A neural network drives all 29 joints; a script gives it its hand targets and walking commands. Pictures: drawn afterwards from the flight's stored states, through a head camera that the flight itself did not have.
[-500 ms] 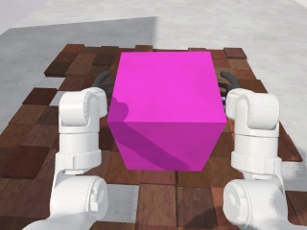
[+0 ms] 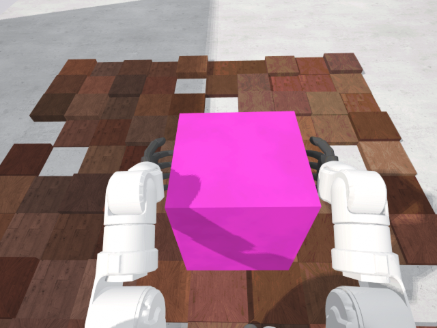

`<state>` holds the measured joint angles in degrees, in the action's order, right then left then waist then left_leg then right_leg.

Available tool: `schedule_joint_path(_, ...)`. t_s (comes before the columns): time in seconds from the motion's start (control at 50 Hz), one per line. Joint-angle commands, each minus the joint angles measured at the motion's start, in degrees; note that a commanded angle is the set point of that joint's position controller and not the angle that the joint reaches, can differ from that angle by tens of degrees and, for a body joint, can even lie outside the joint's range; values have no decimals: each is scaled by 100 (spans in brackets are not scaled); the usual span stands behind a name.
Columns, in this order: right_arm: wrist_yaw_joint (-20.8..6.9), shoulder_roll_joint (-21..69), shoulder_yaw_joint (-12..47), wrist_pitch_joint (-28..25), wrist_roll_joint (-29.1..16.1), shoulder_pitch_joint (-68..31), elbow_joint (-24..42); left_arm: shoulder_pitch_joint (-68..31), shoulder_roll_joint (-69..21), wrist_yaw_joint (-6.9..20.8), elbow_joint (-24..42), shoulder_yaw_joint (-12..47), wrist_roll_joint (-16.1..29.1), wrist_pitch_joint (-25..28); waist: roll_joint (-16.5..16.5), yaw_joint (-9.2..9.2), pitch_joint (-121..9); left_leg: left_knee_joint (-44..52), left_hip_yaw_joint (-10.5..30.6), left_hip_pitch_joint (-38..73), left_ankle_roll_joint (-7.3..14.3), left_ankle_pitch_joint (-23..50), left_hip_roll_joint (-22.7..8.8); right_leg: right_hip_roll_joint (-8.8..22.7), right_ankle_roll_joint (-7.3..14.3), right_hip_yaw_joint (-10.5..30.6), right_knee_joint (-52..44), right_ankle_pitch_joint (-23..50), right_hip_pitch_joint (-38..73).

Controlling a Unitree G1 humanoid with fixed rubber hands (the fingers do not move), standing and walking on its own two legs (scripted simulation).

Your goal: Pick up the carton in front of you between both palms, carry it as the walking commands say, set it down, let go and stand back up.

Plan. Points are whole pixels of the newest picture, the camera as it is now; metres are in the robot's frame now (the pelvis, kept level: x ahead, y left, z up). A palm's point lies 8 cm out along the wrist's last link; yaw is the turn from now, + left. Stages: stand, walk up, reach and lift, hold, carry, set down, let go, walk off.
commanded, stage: carry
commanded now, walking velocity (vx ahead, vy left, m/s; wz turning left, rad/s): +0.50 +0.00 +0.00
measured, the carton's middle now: (237, 195) +0.37 -0.01 +0.02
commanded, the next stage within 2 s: none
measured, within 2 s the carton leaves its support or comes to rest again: neither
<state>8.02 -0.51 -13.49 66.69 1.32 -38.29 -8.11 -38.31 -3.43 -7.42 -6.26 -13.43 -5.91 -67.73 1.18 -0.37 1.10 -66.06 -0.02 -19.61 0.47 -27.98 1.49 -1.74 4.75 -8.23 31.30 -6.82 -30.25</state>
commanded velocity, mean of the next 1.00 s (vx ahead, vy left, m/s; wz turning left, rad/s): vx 0.44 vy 0.00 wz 0.00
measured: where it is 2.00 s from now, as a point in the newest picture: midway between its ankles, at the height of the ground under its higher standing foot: (240, 196)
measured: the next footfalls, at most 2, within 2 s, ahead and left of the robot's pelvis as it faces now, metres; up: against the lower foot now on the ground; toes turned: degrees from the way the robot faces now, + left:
left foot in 0.38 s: +0.42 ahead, +0.10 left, +0.02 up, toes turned +6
right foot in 0.84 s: +0.62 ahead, -0.11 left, -0.02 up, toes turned -6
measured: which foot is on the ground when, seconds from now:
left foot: up 0.00-0.36, down 0.38-0.84, up 0.86-1.00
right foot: down 0.00-0.38, up 0.40-0.82, down 0.84-1.00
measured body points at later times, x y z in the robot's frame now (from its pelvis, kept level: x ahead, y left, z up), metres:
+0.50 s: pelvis +0.30 +0.02 +0.02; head +0.31 +0.02 +0.47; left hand +0.68 +0.16 +0.13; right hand +0.66 -0.14 +0.13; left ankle +0.38 +0.10 -0.70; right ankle +0.19 -0.09 -0.62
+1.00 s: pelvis +0.57 -0.04 +0.00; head +0.59 -0.06 +0.45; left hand +0.93 +0.10 +0.08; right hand +0.94 -0.20 +0.08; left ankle +0.54 +0.09 -0.63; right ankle +0.58 -0.11 -0.74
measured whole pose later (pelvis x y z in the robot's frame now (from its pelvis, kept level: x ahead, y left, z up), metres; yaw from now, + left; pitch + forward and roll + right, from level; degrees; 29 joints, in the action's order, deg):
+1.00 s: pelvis +0.57 -0.04 +0.00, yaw -1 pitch +4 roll +2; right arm 8.2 -1.5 -9.5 68.8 1.9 -38.3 -14.9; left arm -34.6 -1.7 -6.6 -11.0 -12.0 -4.2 -68.5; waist 1.0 0.9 -3.1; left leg -72.8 -2.8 -35.9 1.4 -24.9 -1.0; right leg -0.4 4.9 -5.2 33.1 -16.8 -21.0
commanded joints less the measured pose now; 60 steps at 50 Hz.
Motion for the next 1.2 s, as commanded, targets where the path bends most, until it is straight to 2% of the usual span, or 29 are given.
schedule_joint_path(0.0,-1482,6930,3990,-6,-2330,-3923,909,-3593,-6321,1348,920,3881,2459,103,-434,362,-3751,-941,217,-2520,26,344,-281,1950,854,2768,-649,1940,4960)
schedule_joint_path(0.06,-1363,6921,4085,-87,-2081,-3362,1354,-3752,-6583,1457,1666,4305,2809,154,-473,196,-3414,77,41,-2088,-27,605,-432,1804,612,2276,-1115,1322,4055)
schedule_joint_path(0.12,-1259,6746,4292,-177,-1833,-2767,1567,-3269,-6440,1574,1889,4543,2880,176,-712,259,-3261,901,-264,-2188,-87,746,-410,1717,677,1830,-1158,1890,4000)
schedule_joint_path(0.22,-1222,6281,4585,-258,-1675,-2511,1728,-2760,-5878,1727,1735,4727,2894,252,-850,403,-2725,2207,-645,-2233,-49,1818,-282,1377,481,1219,-1130,2491,3989)
schedule_joint_path(0.3,-1213,5743,4485,-148,-1765,-2887,1541,-3014,-5295,1645,1383,4546,2866,223,-1084,412,-2376,3079,-1012,-1275,238,2167,52,1269,302,787,-788,3154,3549)
schedule_joint_path(0.34,-1213,5538,4280,-58,-1799,-2943,1242,-3147,-5163,1574,1082,4378,2844,147,-927,106,-2647,3749,-1181,275,505,2623,199,1091,59,300,245,3493,2987)
schedule_joint_path(0.36,-1221,5417,4127,-19,-1800,-2894,1028,-3234,-5069,1538,902,4283,2811,111,-626,-163,-3001,3677,-852,1659,667,2601,-10,855,-139,104,1213,2803,2093)
schedule_joint_path(0.38,-1225,5156,3902,-18,-1732,-2939,891,-3368,-5145,1500,809,4188,2798,53,716,-418,-3741,3819,1822,3368,1503,1603,-1681,298,-429,153,3120,705,231)
schedule_joint_path(0.4,-1242,5288,3866,-2,-1812,-2926,675,-3475,-5081,1478,712,4100,2775,13,1453,-450,-3597,4299,3166,3712,1880,2019,-2070,-323,-345,571,4213,-2350,-1041)
schedule_joint_path(0.42,-1272,5435,3816,24,-1916,-3088,706,-3565,-5250,1449,567,4001,2790,-5,1228,-342,-3489,4221,2929,3523,1895,1973,-2047,17,-168,1041,4887,-2296,-1419)
schedule_joint_path(0.44,-1317,5680,3866,39,-2079,-3447,728,-3700,-5343,1425,530,3894,2782,-17,540,-437,-3249,4161,2563,3178,1738,2452,-1986,224,-111,1122,4759,-1944,-1571)
schedule_joint_path(0.46,-1361,5896,3919,35,-2260,-3779,796,-3790,-5480,1394,496,3817,2756,-33,201,-394,-3023,4188,2235,2803,1548,2706,-1898,383,-135,1134,4413,-1748,-1552)
schedule_joint_path(0.5,-1432,6313,4050,28,-2613,-4438,983,-3963,-5657,1317,499,3671,2652,-43,208,-221,-2897,4356,1652,2066,1262,2317,-1664,538,-228,1088,3505,-1531,-1063)
schedule_joint_path(0.54,-1467,6501,4037,49,-2813,-4788,1024,-4110,-5700,1224,509,3590,2570,-58,401,-228,-2868,4477,1187,1675,1257,2203,-1551,403,-302,827,2645,-1674,-657)
schedule_joint_path(0.62,-1501,6649,3824,137,-2763,-4513,748,-3875,-5776,1128,389,3414,2365,-140,661,-313,-2872,4485,780,1794,1260,2584,-1518,490,-440,711,1342,-519,-504)
schedule_joint_path(0.74,-1484,6646,3711,90,-2519,-4311,360,-3837,-5796,1278,42,3347,2306,-156,503,-424,-2574,3841,167,1871,816,2592,-1244,299,-337,451,-523,855,356)
schedule_joint_path(0.78,-1470,6627,3676,50,-2426,-4158,170,-3647,-5774,1349,-241,3260,2290,-133,213,-229,-2653,2767,-277,1488,574,2711,-904,119,-264,-40,-1158,1131,1586)
schedule_joint_path(0.8,-1472,6615,3636,27,-2398,-4000,-9,-3574,-5747,1388,-389,3207,2258,-109,-118,-19,-2819,1838,-520,705,379,2365,-701,330,-198,103,-858,903,2692)
schedule_joint_path(0.82,-1475,6538,3588,8,-2362,-3973,-129,-3290,-5648,1418,-596,3062,2212,-86,-712,179,-3102,788,-575,-519,192,641,-539,1374,-66,1357,-261,1891,3858)
schedule_joint_path(0.84,-1468,6585,3568,32,-2305,-3924,-334,-3344,-5461,1402,-733,2974,2104,-67,-1406,103,-3095,-122,-417,-1863,88,-597,-120,2120,236,2632,175,3193,4914)
schedule_joint_path(0.86,-1463,6694,3525,44,-2266,-4003,-348,-3375,-5445,1397,-724,2974,2095,6,-1966,358,-3302,-876,-230,-3013,76,-698,-16,2572,982,3929,-378,967,5197)
schedule_joint_path(0.88,-1458,6733,3557,7,-2308,-4268,-164,-3550,-5664,1418,-483,3006,2213,55,-1452,403,-3040,-1021,-25,-3253,139,-486,-261,2365,970,3914,-698,-157,4762)
schedule_joint_path(0.9,-1438,6837,3593,-25,-2367,-4519,-23,-3982,-5817,1442,-124,3136,2392,95,-1048,395,-2771,-1015,-93,-3336,140,-267,-273,2155,853,3526,-733,333,4384)
schedule_joint_path(0.94,-1351,7016,3695,-77,-2485,-4619,292,-4600,-6127,1464,519,3455,2773,163,-651,355,-2716,-801,-60,-3102,120,435,-447,1913,675,2570,-539,2067,3912)
schedule_joint_path(0.98,-1226,7077,3784,-98,-2495,-4554,609,-4772,-6228,1441,999,3665,3011,196,-889,304,-2974,-913,-216,-2905,75,735,-396,1677,589,1948,-369,2890,3781)
schedule_joint_path(1.08,-1017,6649,3863,-83,-2227,-4066,1128,-4455,-6129,1417,1467,3956,3171,123,-758,391,-3032,-41,-385,-3270,115,992,-298,1524,718,1625,-56,3988,4201)
schedule_joint_path(1.12,-986,6410,3909,-56,-2100,-3978,1286,-4381,-6006,1423,1598,4055,3184,72,-711,369,-2927,1428,-697,-2381,150,1350,-29,1236,551,1180,-19,4445,3745)
schedule_joint_path(1.16,-989,6208,3922,-5,-1951,-3681,1227,-4097,-5851,1435,1458,4085,3109,18,-1121,268,-3071,2402,-1109,-1261,274,1904,357,1031,326,712,406,5415,3453)
schedule_joint_path(1.18,-1019,6171,3947,13,-1907,-3584,1175,-3958,-5802,1445,1340,4101,3058,10,-1140,63,-3242,3037,-1103,-449,376,2689,419,1016,148,596,836,5586,3288)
